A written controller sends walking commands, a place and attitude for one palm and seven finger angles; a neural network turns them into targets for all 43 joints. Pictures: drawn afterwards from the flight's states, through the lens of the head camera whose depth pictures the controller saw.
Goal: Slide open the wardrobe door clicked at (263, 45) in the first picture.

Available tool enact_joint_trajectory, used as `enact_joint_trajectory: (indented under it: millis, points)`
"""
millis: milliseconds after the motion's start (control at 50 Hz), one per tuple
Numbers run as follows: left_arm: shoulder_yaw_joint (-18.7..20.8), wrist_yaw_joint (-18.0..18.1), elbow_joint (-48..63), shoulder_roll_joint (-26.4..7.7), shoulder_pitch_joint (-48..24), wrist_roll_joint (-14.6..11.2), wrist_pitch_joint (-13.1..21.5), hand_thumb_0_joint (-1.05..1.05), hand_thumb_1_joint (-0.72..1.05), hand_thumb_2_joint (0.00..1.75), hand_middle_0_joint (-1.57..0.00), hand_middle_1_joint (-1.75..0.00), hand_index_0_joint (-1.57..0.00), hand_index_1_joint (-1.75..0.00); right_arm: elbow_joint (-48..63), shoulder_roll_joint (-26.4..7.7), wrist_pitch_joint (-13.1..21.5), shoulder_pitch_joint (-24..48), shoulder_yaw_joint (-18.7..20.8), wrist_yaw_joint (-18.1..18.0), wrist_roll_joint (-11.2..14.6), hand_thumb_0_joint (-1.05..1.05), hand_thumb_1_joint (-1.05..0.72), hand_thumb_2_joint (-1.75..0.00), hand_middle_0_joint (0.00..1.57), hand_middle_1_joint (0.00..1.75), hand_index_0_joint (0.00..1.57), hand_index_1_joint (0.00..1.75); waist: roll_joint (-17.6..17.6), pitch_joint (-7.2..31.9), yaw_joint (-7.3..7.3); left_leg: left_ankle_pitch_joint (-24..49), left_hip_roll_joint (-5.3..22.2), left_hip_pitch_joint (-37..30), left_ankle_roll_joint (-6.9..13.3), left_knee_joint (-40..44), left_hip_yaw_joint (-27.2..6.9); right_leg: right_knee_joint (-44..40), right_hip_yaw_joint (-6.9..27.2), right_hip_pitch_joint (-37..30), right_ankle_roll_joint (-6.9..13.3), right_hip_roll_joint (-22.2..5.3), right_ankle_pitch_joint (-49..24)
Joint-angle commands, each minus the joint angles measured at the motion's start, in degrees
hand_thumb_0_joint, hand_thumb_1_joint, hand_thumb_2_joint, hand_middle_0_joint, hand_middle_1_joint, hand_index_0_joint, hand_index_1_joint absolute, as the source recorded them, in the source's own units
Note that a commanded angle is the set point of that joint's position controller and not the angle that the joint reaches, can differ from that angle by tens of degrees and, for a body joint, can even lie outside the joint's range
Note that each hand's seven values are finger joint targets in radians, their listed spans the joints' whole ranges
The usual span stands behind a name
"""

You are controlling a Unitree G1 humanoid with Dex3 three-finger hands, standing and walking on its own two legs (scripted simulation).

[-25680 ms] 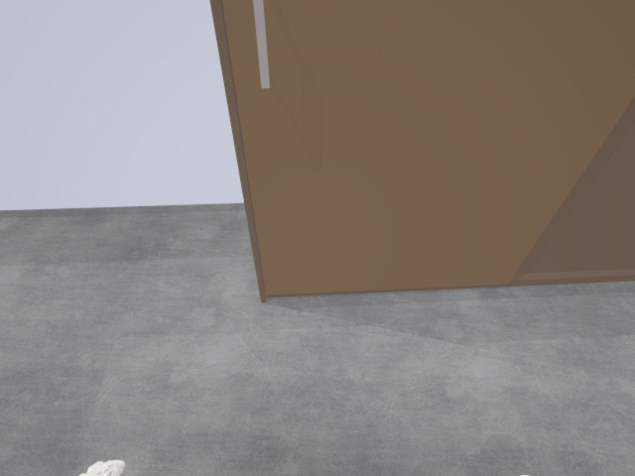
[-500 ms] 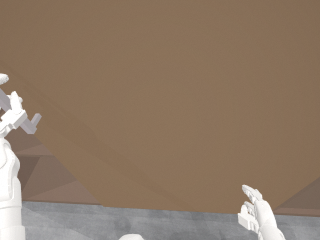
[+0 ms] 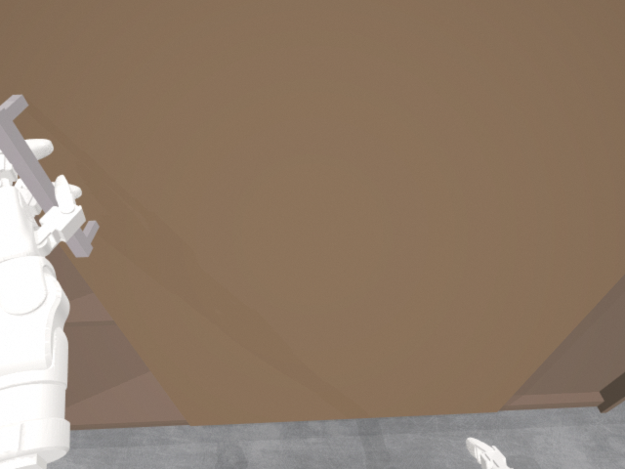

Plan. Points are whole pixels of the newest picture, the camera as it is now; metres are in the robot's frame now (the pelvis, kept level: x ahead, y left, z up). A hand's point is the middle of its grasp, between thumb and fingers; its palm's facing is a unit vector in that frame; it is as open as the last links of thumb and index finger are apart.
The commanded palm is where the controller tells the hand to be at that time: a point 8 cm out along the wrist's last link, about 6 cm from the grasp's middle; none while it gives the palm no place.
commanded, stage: stop walking and hold the door there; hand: left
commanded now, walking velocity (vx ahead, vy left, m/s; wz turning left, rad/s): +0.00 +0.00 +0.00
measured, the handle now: (52, 184) +0.37 +0.33 +0.21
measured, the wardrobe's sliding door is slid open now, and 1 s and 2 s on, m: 0.55 0.55 0.55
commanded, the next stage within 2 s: loosen the grip on the handle in 1.80 s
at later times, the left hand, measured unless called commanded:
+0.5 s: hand (66, 212) +0.34 +0.30 +0.20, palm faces +0.42 -0.90 -0.15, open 6.5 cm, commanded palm +0.31 +0.31 +0.18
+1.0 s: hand (57, 215) +0.33 +0.30 +0.20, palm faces +0.19 -0.98 -0.10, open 6.3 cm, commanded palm +0.31 +0.33 +0.18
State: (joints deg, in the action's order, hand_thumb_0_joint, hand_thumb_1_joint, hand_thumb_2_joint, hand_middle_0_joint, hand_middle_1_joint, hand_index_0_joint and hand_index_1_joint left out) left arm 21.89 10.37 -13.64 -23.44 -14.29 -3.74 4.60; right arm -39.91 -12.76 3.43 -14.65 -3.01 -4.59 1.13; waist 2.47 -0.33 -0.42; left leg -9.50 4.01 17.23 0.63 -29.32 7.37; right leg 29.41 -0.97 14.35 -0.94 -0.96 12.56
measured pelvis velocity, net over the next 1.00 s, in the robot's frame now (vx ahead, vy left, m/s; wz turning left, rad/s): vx -0.08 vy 0.13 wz -0.03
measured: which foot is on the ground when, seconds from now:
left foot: down 0.00-0.70, up 0.72-0.82, down 0.84-1.00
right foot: down 0.00-0.46, up 0.48-0.72, down 0.74-0.84, up 0.86-1.00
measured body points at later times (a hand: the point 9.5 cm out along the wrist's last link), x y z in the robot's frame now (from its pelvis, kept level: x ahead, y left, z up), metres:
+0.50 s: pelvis -0.03 +0.05 -0.02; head -0.02 +0.05 +0.43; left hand +0.31 +0.35 +0.20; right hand +0.14 -0.21 -0.10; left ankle +0.07 +0.12 -0.73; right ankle +0.02 -0.12 -0.72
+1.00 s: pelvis -0.08 +0.13 +0.00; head -0.04 +0.14 +0.45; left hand +0.31 +0.35 +0.20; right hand +0.06 -0.10 -0.10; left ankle +0.02 +0.21 -0.73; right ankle -0.10 -0.02 -0.67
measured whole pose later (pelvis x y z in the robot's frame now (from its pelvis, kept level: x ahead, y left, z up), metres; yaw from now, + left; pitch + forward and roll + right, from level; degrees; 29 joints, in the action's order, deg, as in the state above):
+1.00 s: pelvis -0.08 +0.13 +0.00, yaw -1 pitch -4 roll -3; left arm 9.4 6.3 -12.0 -17.6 -30.1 -4.3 3.1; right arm -38.6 -11.9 4.5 -9.7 -2.8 -2.9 0.8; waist 1.0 -8.9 -0.3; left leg -6.5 1.3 18.4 3.5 -28.2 3.8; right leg 56.4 0.6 21.0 -1.0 0.6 27.5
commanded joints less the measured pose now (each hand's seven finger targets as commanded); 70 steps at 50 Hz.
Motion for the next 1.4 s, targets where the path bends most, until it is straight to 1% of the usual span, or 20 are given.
enact_joint_trajectory:
  millis: [0,160,340,400,440,520,660,680,700,740,780,820,840,860,900,1060,1180,1260,1320,1380]
  points:
    - [-3.2,-2.2,11.9,-11.3,-17.4,1.7,5.8,0.00,0.90,0.90,-0.45,-1.40,-0.45,-1.40,8.5,-8.9,3.0,7.2,3.7,-1.6,0.3,0.00,-0.90,-0.90,0.20,0.30,0.20,0.30,3.7,8.3,0.16,-14.4,6.9,-5.0,0.9,12.0,-9.0,-4.9,1.7,2.4,0.8,-2.1,6.5]
    - [-3.0,-2.3,7.5,-11.4,-20.2,2.3,7.0,0.00,0.90,0.90,-0.45,-1.40,-0.45,-1.40,8.7,-9.2,2.9,6.7,4.3,-1.5,0.6,0.00,-0.90,-0.90,0.20,0.30,0.20,0.30,2.3,8.4,0.55,-10.3,4.9,-4.3,0.4,8.8,-6.2,-6.5,3.4,1.7,1.4,-3.6,3.0]
    - [-3.0,-2.0,8.8,-13.0,-25.6,1.9,6.7,0.00,0.90,0.90,-0.45,-1.40,-0.45,-1.40,9.3,-8.7,0.9,8.6,5.1,-1.0,1.0,0.00,-0.90,-0.90,0.20,0.30,0.20,0.30,-12.4,11.3,0.81,-11.7,-0.8,1.8,-2.1,-10.0,-8.6,-4.0,13.1,-3.1,8.0,-22.2,-29.2]
    - [-6.7,-2.2,11.0,-9.5,-27.1,1.5,5.9,0.00,0.90,0.90,-0.45,-1.40,-0.45,-1.40,8.8,-9.0,0.3,10.1,5.1,-1.2,1.0,0.00,-0.90,-0.90,0.20,0.30,0.20,0.30,-7.4,12.3,-0.31,5.5,2.9,-6.8,-1.0,2.6,-8.8,5.1,3.8,2.3,2.9,-16.0,-20.5]
    - [-10.4,-3.1,15.8,-5.6,-28.2,0.7,7.4,0.00,0.90,0.90,-0.45,-1.40,-0.45,-1.40,11.4,-10.0,0.6,10.2,5.2,-0.6,1.4,0.00,-0.90,-0.90,0.20,0.30,0.20,0.30,14.0,15.4,0.55,13.0,14.8,-7.1,4.7,12.3,-18.4,23.7,-2.9,5.6,-0.4,-3.3,20.7]
    - [-15.2,-3.1,17.8,-1.3,-34.3,0.8,6.5,0.00,0.90,0.90,-0.45,-1.40,-0.45,-1.40,10.1,-9.6,2.8,10.7,5.0,-0.5,0.9,0.00,-0.90,-0.90,0.20,0.30,0.20,0.30,5.1,16.0,0.31,2.1,11.8,-7.4,3.0,15.5,-14.4,34.4,-3.2,5.0,0.2,-2.2,19.6]
    - [-14.8,-3.6,14.1,-0.8,-36.6,0.0,3.6,0.00,0.90,0.90,-0.45,-1.40,-0.45,-1.40,10.5,-8.0,3.3,7.9,4.6,1.2,-1.3,0.00,-0.90,-0.90,0.20,0.30,0.20,0.30,4.5,16.7,3.27,9.1,-0.4,-8.1,-16.1,5.8,-1.0,-10.8,-6.9,-14.1,8.0,-0.4,16.3]
    - [-14.2,-4.3,12.0,-3.0,-35.5,1.2,4.2,0.00,0.90,0.90,-0.45,-1.40,-0.45,-1.40,9.0,-7.9,2.6,6.0,3.9,1.6,-0.2,0.00,-0.90,-0.90,0.20,0.30,0.20,0.30,-15.2,12.6,3.46,-0.2,-2.6,-6.3,-11.2,-19.9,-2.6,-16.8,9.9,-4.1,14.2,-16.1,6.2]
    - [-13.6,-4.6,9.7,-4.3,-37.6,0.9,3.7,0.00,0.90,0.90,-0.45,-1.40,-0.45,-1.40,8.8,-7.6,1.8,6.3,3.5,1.2,0.8,0.00,-0.90,-0.90,0.20,0.30,0.20,0.30,-19.9,7.5,2.54,-19.0,-3.9,5.2,-5.3,-31.9,-10.3,-14.4,16.8,-1.7,18.1,-24.1,-13.1]
    - [-11.1,-4.6,18.2,-5.1,-42.3,0.7,4.8,0.00,0.90,0.90,-0.45,-1.40,-0.45,-1.40,10.1,-5.6,3.2,7.3,1.8,1.9,0.1,0.00,-0.90,-0.90,0.20,0.30,0.20,0.30,-14.8,11.7,1.01,-19.7,-0.9,15.0,-2.6,-16.2,-11.7,-0.1,5.4,-21.1,11.2,-19.9,-38.8]
    - [-10.3,-4.9,18.8,-4.9,-38.8,0.8,4.6,0.00,0.90,0.90,-0.45,-1.40,-0.45,-1.40,9.4,-7.0,2.6,7.9,3.0,0.0,0.8,0.00,-0.90,-0.90,0.20,0.30,0.20,0.30,-9.4,14.5,0.49,7.7,-3.5,-2.9,-0.1,3.9,-3.2,12.9,-1.0,-15.5,3.8,-10.6,-39.4]
    - [-14.9,-5.7,24.4,0.6,-40.4,-0.9,5.7,0.00,0.90,0.90,-0.45,-1.40,-0.45,-1.40,10.7,-8.0,3.4,8.7,3.7,1.0,0.8,0.00,-0.90,-0.90,0.20,0.30,0.20,0.30,15.0,25.1,0.17,57.1,14.7,-29.8,9.1,1.1,-23.9,31.2,0.6,6.8,-0.6,0.2,16.2]
    - [-20.1,-7.0,21.3,7.0,-37.6,-0.7,5.6,0.00,0.90,0.90,-0.45,-1.40,-0.45,-1.40,10.1,-6.0,3.8,8.2,2.7,2.1,0.3,0.00,-0.90,-0.90,0.20,0.30,0.20,0.30,9.2,23.9,-1.00,39.5,16.2,-26.3,7.7,6.2,-27.6,33.8,4.7,6.3,0.4,1.0,23.3]
    - [-9.9,-6.0,18.7,-4.4,-36.4,-0.1,5.3,0.00,0.90,0.90,-0.45,-1.40,-0.45,-1.40,9.3,-8.0,3.8,7.4,3.8,1.6,0.0,0.00,-0.90,-0.90,0.20,0.30,0.20,0.30,6.5,20.9,-0.95,29.1,18.3,-21.6,8.2,9.6,-31.6,34.7,5.3,8.7,0.0,0.6,22.9]
    - [-10.6,-5.6,19.7,-5.1,-37.7,0.6,5.5,0.00,0.90,0.90,-0.45,-1.40,-0.45,-1.40,8.9,-7.8,3.8,8.2,3.6,0.8,-0.5,0.00,-0.90,-0.90,0.20,0.30,0.20,0.30,0.7,18.1,-0.62,25.3,17.1,-19.3,7.8,9.7,-29.9,30.2,5.1,9.1,0.0,-0.6,18.0]
    - [-17.4,-5.5,12.9,0.9,-44.3,0.3,3.2,0.00,0.90,0.90,-0.45,-1.40,-0.45,-1.40,8.5,-7.6,3.7,7.7,3.2,0.1,-0.2,0.00,-0.90,-0.90,0.20,0.30,0.20,0.30,11.7,16.5,-0.57,-21.2,11.7,-10.4,1.3,23.1,-17.4,18.7,-2.9,0.3,0.5,2.7,14.0]
    - [-16.0,-5.5,6.2,-1.9,-45.9,0.6,3.6,0.00,0.90,0.90,-0.45,-1.40,-0.45,-1.40,7.2,-8.1,4.0,4.6,3.4,-0.1,-0.8,0.00,-0.90,-0.90,0.20,0.30,0.20,0.30,11.4,17.9,-0.42,-12.4,8.3,-12.7,-0.3,18.0,-12.1,-2.3,-4.9,-7.8,3.0,3.4,13.9]
    - [-10.4,-6.0,2.8,-9.5,-43.5,0.2,3.8,0.00,0.90,0.90,-0.45,-1.40,-0.45,-1.40,7.9,-7.0,2.9,5.2,2.7,-0.4,-1.1,0.00,-0.90,-0.90,0.20,0.30,0.20,0.30,-1.3,14.9,-0.68,-0.1,3.4,-7.5,-2.5,1.4,-7.5,-12.8,6.0,-6.6,7.2,-10.5,3.4]
    - [-11.7,-5.9,3.1,-7.0,-44.5,-0.2,3.3,0.00,0.90,0.90,-0.45,-1.40,-0.45,-1.40,8.2,-8.2,3.1,6.3,3.2,-0.7,0.9,0.00,-0.90,-0.90,0.20,0.30,0.20,0.30,-9.8,14.2,-0.53,11.4,4.2,-8.5,-0.2,-2.6,-8.2,-5.8,3.1,-4.4,3.3,-8.6,-11.6]
    - [-12.9,-6.0,2.2,-5.3,-44.7,0.0,3.5,0.00,0.90,0.90,-0.45,-1.40,-0.45,-1.40,7.6,-9.0,2.4,5.5,3.4,-1.1,1.0,0.00,-0.90,-0.90,0.20,0.30,0.20,0.30,-1.9,16.4,-0.44,20.0,6.3,-12.5,1.5,-2.4,-10.5,-0.8,1.7,-3.0,1.4,-6.3,-11.7]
